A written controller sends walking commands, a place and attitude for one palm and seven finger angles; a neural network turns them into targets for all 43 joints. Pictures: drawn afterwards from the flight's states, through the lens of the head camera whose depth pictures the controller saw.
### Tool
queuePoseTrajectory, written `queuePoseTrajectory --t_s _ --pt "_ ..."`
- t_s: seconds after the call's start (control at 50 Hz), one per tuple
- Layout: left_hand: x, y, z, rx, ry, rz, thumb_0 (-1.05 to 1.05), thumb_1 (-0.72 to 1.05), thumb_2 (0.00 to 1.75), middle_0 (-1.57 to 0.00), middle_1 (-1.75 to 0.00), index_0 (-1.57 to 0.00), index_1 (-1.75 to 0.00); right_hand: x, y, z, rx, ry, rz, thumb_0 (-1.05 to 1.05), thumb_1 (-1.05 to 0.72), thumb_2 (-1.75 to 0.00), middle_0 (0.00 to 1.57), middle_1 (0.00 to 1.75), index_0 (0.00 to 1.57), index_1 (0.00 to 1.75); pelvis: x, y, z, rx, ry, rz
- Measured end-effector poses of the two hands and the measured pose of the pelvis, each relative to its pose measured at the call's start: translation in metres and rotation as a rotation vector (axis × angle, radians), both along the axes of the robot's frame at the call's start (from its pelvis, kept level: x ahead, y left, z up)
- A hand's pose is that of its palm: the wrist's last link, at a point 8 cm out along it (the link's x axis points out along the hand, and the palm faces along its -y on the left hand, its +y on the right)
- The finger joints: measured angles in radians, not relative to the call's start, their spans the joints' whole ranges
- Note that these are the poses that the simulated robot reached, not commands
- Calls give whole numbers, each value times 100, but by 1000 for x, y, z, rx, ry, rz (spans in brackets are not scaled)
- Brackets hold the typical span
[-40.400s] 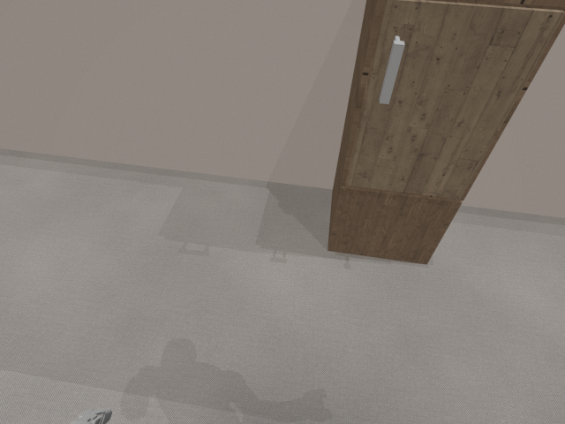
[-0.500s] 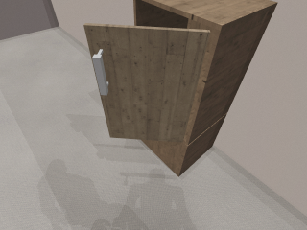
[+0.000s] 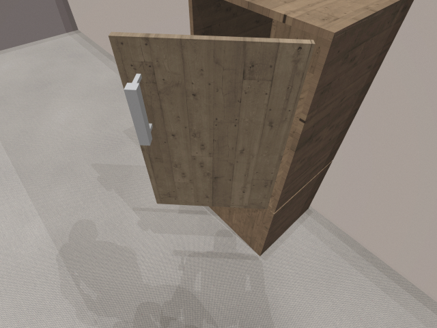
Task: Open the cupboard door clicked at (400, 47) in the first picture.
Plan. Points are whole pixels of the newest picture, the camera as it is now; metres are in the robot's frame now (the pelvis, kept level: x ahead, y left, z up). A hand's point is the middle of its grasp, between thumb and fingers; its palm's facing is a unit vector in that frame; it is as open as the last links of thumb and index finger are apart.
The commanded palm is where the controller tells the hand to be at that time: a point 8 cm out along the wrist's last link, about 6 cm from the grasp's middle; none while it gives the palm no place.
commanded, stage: come to a stop and stand still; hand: left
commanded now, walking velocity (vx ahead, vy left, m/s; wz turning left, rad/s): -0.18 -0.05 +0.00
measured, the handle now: (142, 110) +0.54 +0.20 +0.10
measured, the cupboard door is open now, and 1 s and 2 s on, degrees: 45 45 45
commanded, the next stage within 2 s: look again from close up in 0.90 s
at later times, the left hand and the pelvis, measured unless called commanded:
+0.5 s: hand out of the picture +0.00 +0.18 -0.16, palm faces +0.01 -0.97 -0.23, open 7.3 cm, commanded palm none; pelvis -0.04 +0.00 +0.00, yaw -1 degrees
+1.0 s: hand out of the picture -0.06 +0.17 -0.16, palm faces +0.01 -0.98 -0.19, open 7.4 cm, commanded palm none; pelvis -0.06 +0.00 +0.01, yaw -1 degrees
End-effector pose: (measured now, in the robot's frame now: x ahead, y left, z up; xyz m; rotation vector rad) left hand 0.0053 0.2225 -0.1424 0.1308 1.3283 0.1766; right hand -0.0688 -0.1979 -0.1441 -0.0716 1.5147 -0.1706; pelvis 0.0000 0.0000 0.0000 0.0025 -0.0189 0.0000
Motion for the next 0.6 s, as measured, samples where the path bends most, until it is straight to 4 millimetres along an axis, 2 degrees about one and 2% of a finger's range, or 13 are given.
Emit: queuePoseTrajectory --t_s 0.12,0.24,0.36,0.44,0.6 --pt "20 4 3 17 3 -3 2 94 90 -20 -30 -20 -30 48 3 5 -13 -92 9 0 -90 -90 20 30 20 30 7 0 6 8 3 -8" --pt "26 6 10 34 -31 -8 1 93 90 -20 -30 -20 -30 63 -17 5 -54 -124 24 2 -93 -90 20 30 21 30 -2 0 7 10 0 -13" --pt "13 3 7 40 -42 -36 1 92 90 -20 -30 -20 -30 68 -31 4 -68 -189 23 1 -92 -90 20 30 20 30 -22 -2 3 5 -3 -20" --pt "-1 6 5 36 -53 -55 1 92 90 -20 -30 -20 -30 69 -32 7 -71 -268 30 0 -91 -90 20 30 20 30 -35 1 1 5 -19 -20" --pt "-31 12 16 44 -52 -62 1 91 90 -20 -30 -20 -30 46 -25 5 -37 -287 65 0 -93 -90 20 30 20 30 -54 5 5 11 -30 -27"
